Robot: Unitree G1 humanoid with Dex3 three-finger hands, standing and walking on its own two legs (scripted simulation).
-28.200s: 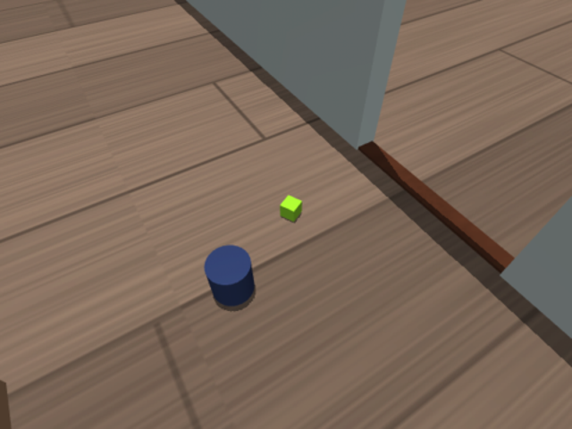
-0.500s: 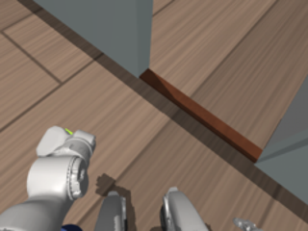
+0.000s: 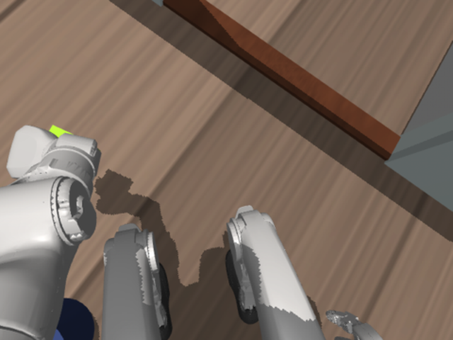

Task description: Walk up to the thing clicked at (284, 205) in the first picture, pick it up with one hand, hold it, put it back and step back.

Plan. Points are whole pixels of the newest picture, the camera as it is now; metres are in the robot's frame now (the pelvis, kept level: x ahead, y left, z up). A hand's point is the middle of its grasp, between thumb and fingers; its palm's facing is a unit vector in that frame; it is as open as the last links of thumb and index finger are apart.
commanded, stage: crouch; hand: left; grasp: from above
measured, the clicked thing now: (68, 154) +0.47 +0.24 -0.19
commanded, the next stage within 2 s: lower in 0.74 s
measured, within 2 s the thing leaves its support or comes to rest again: rests again in 1.52 s
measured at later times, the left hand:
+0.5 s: hand (83, 164) +0.46 +0.23 -0.24, palm faces -0.08 -0.46 -0.88, open 9.5 cm
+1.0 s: hand (86, 166) +0.47 +0.25 -0.30, palm faces -0.08 -0.45 -0.89, open 9.5 cm
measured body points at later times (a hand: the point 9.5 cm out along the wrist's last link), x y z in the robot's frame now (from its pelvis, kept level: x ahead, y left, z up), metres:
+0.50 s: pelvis -0.01 -0.01 -0.09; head +0.26 -0.01 +0.27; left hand +0.46 +0.25 -0.19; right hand -0.01 -0.28 -0.22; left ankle +0.08 +0.13 -0.42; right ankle +0.08 -0.11 -0.42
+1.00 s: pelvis -0.02 +0.00 -0.12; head +0.27 +0.01 +0.23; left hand +0.47 +0.27 -0.24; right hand -0.05 -0.27 -0.23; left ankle +0.08 +0.13 -0.42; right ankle +0.08 -0.11 -0.42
